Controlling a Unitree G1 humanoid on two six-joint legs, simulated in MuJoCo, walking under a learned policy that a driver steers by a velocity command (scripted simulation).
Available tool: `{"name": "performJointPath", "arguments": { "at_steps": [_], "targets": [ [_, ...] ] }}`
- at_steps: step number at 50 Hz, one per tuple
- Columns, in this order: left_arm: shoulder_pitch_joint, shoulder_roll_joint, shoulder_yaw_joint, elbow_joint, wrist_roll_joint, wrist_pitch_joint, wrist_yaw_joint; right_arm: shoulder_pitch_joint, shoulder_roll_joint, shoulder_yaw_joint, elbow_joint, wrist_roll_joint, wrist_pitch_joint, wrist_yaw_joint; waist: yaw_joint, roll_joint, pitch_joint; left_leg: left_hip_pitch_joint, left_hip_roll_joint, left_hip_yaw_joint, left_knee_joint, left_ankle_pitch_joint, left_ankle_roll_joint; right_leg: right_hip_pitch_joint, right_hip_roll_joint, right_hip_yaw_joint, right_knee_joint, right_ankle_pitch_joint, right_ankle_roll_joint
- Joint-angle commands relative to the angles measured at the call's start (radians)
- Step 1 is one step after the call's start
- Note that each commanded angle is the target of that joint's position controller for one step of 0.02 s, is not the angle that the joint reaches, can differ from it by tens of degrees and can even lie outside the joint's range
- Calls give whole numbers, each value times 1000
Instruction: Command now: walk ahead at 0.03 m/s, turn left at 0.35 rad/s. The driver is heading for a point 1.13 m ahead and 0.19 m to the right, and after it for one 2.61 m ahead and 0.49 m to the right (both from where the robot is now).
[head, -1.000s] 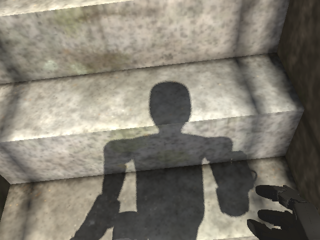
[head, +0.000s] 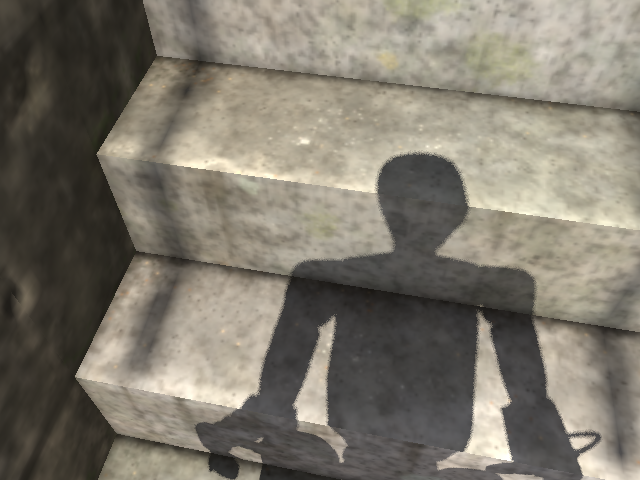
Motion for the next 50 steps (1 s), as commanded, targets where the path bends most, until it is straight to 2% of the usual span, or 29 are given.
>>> {"name": "performJointPath", "arguments": {
  "at_steps": [1,3,4,5,6,7,8,9,10,11,12,15,16,18,24,26,27,28,29,30,31,32,34,36,38,40,43,46,50],
  "targets": [
    [-132,275,71,-218,-22,8,27,-311,-64,3,-192,4,1,21,47,-115,-79,179,70,237,-816,-60,13,-15,-262,243,-282,558,-221],
    [-83,275,65,-156,-39,12,28,-140,-49,4,-124,4,-8,17,14,-253,-41,443,93,219,-1232,77,99,-54,-252,259,-322,504,-188],
    [-2,217,50,-104,-45,7,18,-33,-89,-22,-58,-9,-1,7,4,-170,-87,566,1,234,-1371,143,131,-21,-201,199,-225,520,-149],
    [35,184,37,-88,-37,-5,9,27,-174,-54,-45,-18,-7,10,-8,15,-108,641,19,119,-1403,505,142,-46,-118,89,43,400,-81],
    [69,42,3,-75,-43,-21,-8,131,-235,-52,-28,-76,-15,-14,10,342,-204,758,300,-227,-1385,1113,325,-251,-8,88,399,-56,54],
    [139,40,14,12,-96,-21,-14,177,-160,-26,-6,-136,-28,-20,-24,220,-337,603,385,-382,-1440,818,447,-149,-33,218,610,-108,108],
    [111,30,18,24,-128,-25,-21,158,-109,-11,9,-132,-39,-26,-16,102,-270,548,338,-319,-1489,421,455,-193,-48,240,687,-68,119],
    [10,-9,9,0,-119,-19,-19,125,-111,-6,17,-119,-35,-47,-24,33,-195,540,270,-280,-1523,36,398,-277,-40,276,693,-3,118],
    [-32,-7,0,-5,-95,-19,-12,84,-68,13,45,-88,-20,-54,-14,73,-102,550,220,-206,-1543,-105,362,-349,0,227,600,52,106],
    [-43,-51,-8,-7,-74,-16,-28,-2,28,53,39,-71,-19,-66,20,77,-39,501,196,-140,-1546,-140,337,-347,-10,243,486,105,90],
    [-61,-58,-22,-6,-76,-20,-38,4,44,57,29,-73,-15,-76,3,64,-20,520,188,-114,-1571,-129,301,-334,-8,218,334,108,81],
    [-46,-29,-21,28,-88,-23,-47,42,-43,15,33,-70,15,-97,-27,73,5,556,149,-18,-1609,-173,244,-198,13,88,-136,-20,66],
    [-50,33,-2,29,-100,-26,-47,9,-79,-2,9,-67,6,-87,-27,77,-36,563,197,-28,-1599,-130,262,-133,16,97,-194,14,33],
    [-3,97,20,20,-76,-13,-20,17,-127,-25,10,-59,-12,-79,-13,105,-68,514,224,-36,-1565,-143,274,-100,2,114,-108,141,-16],
    [112,1,-1,-36,-29,-7,21,-78,-117,-40,-3,-45,-20,-117,16,98,-144,431,388,-151,-1439,-111,329,-253,-17,157,261,-50,-72],
    [132,-17,-19,-38,-54,-12,17,-101,-141,-55,7,-22,-2,-109,24,-24,-127,449,321,-23,-1380,-58,271,-198,2,100,-60,-35,-87],
    [138,31,-9,-28,-24,15,13,-180,-150,-61,-20,-11,13,-118,34,-51,-99,331,323,-68,-1275,-44,228,-93,-75,220,-173,110,-115],
    [100,147,23,-62,-2,22,21,-117,-96,-47,-7,-14,12,-108,23,-358,-26,230,129,183,-1123,-101,129,-141,-62,363,-302,11,-195],
    [89,153,17,-118,7,16,28,-139,-87,-42,-10,-7,-10,-95,61,-493,16,262,-35,237,-750,-76,73,-270,-165,644,-491,12,-303],
    [66,166,4,-147,10,0,30,-174,-66,-46,-6,-15,-22,-77,66,-445,-9,198,-62,86,-384,-102,46,-258,-196,722,-530,170,-369],
    [-2,171,-6,-180,2,-11,41,-169,-42,-44,-35,-27,-15,-60,18,-279,-98,131,-66,39,-199,-57,27,-155,-181,695,-459,254,-354],
    [-40,175,-4,-214,-1,-1,45,-158,-27,-30,-45,-33,-14,-61,-3,-101,-75,38,-85,34,-154,48,25,-76,-127,620,-344,411,-323],
    [16,141,-12,-211,-39,-27,47,-110,-101,-32,-40,-53,-33,-43,7,26,-188,-21,-78,-17,-30,170,31,126,-119,596,-206,679,-310],
    [96,106,-17,-195,-93,-59,48,-95,-69,-9,-64,-40,-53,-35,25,-3,-185,-44,-59,-42,-114,267,60,207,-133,605,-245,411,-307],
    [53,67,-27,-221,-68,-75,34,-148,-90,-9,-61,-26,-56,-26,32,-35,-152,-2,-68,-1,-168,340,69,196,-124,619,-235,437,-314],
    [14,59,-22,-238,-66,-80,29,-184,-88,-2,-82,-59,-39,-13,35,-38,-143,13,-90,5,-162,380,69,154,-105,634,-194,519,-323],
    [-19,60,-19,-258,-54,-74,34,-147,-89,-2,-88,-39,-14,-16,25,-115,-127,68,-107,9,-128,377,67,11,-88,643,-157,454,-303],
    [-88,98,2,-275,-62,-79,16,-141,-113,-23,-107,-44,29,-27,15,-207,-125,138,-150,53,-14,288,55,-110,-50,651,-187,435,-296],
    [-159,62,0,-273,-75,-96,4,-60,-114,-27,-91,-42,49,-37,-15,-208,-146,207,-115,66,-178,311,67,-181,-28,639,-172,204,-262]
  ]
}}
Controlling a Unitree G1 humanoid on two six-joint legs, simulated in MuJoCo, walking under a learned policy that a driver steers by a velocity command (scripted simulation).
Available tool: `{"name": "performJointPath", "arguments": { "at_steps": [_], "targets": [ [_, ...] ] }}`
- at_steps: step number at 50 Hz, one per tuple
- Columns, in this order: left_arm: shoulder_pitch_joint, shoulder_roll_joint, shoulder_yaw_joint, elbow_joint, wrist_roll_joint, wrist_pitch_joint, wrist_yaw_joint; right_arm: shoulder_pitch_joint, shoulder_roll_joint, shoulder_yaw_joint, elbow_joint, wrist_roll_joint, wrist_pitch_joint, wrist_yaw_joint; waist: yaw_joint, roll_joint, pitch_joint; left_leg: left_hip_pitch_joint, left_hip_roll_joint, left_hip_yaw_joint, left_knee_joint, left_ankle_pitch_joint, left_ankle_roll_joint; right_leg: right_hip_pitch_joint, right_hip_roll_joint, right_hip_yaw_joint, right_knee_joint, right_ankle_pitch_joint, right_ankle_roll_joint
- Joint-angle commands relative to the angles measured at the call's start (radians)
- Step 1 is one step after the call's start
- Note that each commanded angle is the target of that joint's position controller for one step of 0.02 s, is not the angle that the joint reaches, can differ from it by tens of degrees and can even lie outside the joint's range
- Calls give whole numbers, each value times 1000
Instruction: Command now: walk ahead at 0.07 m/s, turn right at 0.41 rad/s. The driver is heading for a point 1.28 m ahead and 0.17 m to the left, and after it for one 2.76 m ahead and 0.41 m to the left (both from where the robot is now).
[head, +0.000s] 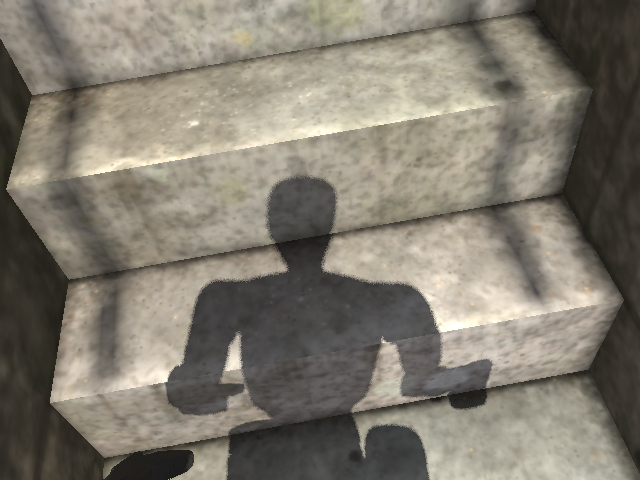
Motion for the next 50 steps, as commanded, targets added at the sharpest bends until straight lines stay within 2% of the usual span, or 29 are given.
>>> {"name": "performJointPath", "arguments": {
  "at_steps": [1,3,6,8,10,11,12,13,14,15,16,17,18,19,20,21,23,24,25,27,28,30,31,32,33,35,41,45,50],
  "targets": [
    [-56,109,38,-72,1,-21,1,72,-56,-28,-64,4,-5,-7,-34,-260,-129,34,22,39,-145,17,12,64,-193,315,-256,-60,-202],
    [-91,104,37,-89,13,-32,11,182,-70,-36,-34,23,3,-9,-64,-330,-147,161,47,31,-321,-5,39,-1,-182,257,-212,-61,-167],
    [-114,82,39,-109,5,-31,24,206,-53,-26,-15,1,10,6,-28,-331,-148,218,100,11,-560,-54,90,-49,-204,311,-107,80,-163],
    [-90,76,53,-127,-3,0,42,263,-19,-2,46,-11,-5,38,-15,-252,-100,293,202,-9,-1086,44,164,-75,-160,280,-76,21,-88],
    [-13,9,35,-100,-4,34,62,296,5,5,149,-20,-8,58,26,-58,-103,408,223,127,-1483,408,168,-91,-44,85,243,-80,-51],
    [42,-38,24,-85,7,42,48,335,28,14,204,-6,-25,72,38,94,-105,461,242,152,-1593,604,171,-141,63,-83,552,-73,-3],
    [87,-77,22,-63,19,44,27,205,54,37,190,-18,-51,73,82,235,-53,465,224,212,-1562,781,141,-331,139,-183,1059,-288,33],
    [85,-122,15,-76,-25,48,21,84,2,68,155,-52,-51,65,135,231,-20,381,262,140,-1414,949,163,-461,204,-111,1625,-415,108],
    [158,-108,10,-83,-38,35,9,-16,-57,73,82,-42,-55,50,204,193,-20,315,390,97,-1276,1173,198,-532,133,-38,1814,-482,163],
    [255,52,35,-75,-10,-2,-27,-22,-160,19,79,11,-60,36,251,97,-6,344,483,47,-1262,911,287,-581,29,36,1633,-305,205],
    [173,99,52,-58,20,-23,-48,53,-180,-3,66,17,-46,9,126,75,-50,561,450,41,-1224,787,324,-693,32,-4,1552,-273,230],
    [121,141,67,-18,43,-34,-55,143,-188,-21,74,-32,-44,-20,-1,-9,-106,652,451,41,-1230,945,358,-632,20,-11,1538,-102,227],
    [22,112,67,-42,23,-12,-36,173,-211,-28,62,-52,-57,-39,-37,1,-131,687,525,-34,-1251,967,402,-630,-35,10,1492,-27,238],
    [-13,95,58,-85,-29,27,-18,127,-208,-32,33,-51,-79,-55,-24,145,-100,672,664,-202,-1260,961,458,-617,-137,132,1269,39,255],
    [-121,113,59,-95,-27,49,-10,175,-188,-25,13,-36,-76,-80,-58,127,-78,665,613,-207,-1293,603,464,-556,-117,101,1138,60,274],
    [-136,135,69,-53,2,75,-8,183,-114,-6,-11,-43,-63,-92,-93,72,-45,591,557,-171,-1316,493,453,-429,-81,56,1072,89,283],
    [-163,71,53,-37,41,93,-26,127,-34,16,-47,-22,-54,-80,-59,36,-10,556,446,-68,-1348,244,372,-254,-122,12,505,126,260],
    [-129,20,36,3,36,93,-41,147,-7,23,-28,-19,-65,-66,-44,53,-15,522,383,2,-1380,92,316,-96,-150,-42,234,87,239],
    [-94,5,29,28,11,74,-68,86,14,37,-38,-14,-79,-36,-25,52,0,463,359,21,-1394,112,273,39,-176,-127,7,13,223],
    [-33,36,44,74,-11,55,-91,122,-19,23,-16,-1,-96,-8,-43,145,-6,490,378,-35,-1396,152,270,166,-135,-239,-240,-190,189],
    [44,51,51,104,-18,53,-86,149,-4,25,1,3,-104,7,-27,169,-20,499,360,-39,-1347,141,268,217,-143,-212,-393,-60,168],
    [120,93,56,149,9,47,-75,166,35,34,0,-2,-136,41,-37,96,-27,479,292,-1,-1274,93,223,297,-200,-92,-556,205,124],
    [177,194,79,188,32,47,-53,275,-3,16,23,-13,-155,41,-85,-17,-101,412,242,57,-1293,32,176,424,-242,-45,-391,491,82],
    [166,161,77,206,25,46,-58,276,-8,14,60,-18,-161,35,-64,-131,-124,456,216,110,-1337,-76,131,349,-219,-62,-366,294,26],
    [177,122,71,202,19,38,-63,169,-29,5,51,-21,-155,29,-6,-120,-65,434,198,125,-1308,-157,105,300,-205,-57,-405,163,14],
    [122,75,54,196,39,28,-57,98,31,15,45,-22,-131,21,-16,-143,-26,421,205,121,-1332,-238,89,234,-203,-52,-450,-5,34],
    [124,100,53,218,28,17,-31,143,0,-3,114,-12,-153,22,-25,-121,49,377,208,112,-1378,-286,81,186,-195,-31,-493,-152,44],
    [161,91,48,243,28,20,-31,206,-13,-9,178,1,-168,24,-22,-111,23,392,206,121,-1373,-258,78,207,-191,-29,-488,-129,35],
    [181,80,41,266,27,28,-28,239,-18,-7,219,-6,-168,16,-20,-89,14,399,207,124,-1375,-234,82,216,-182,-33,-483,-82,26]
  ]
}}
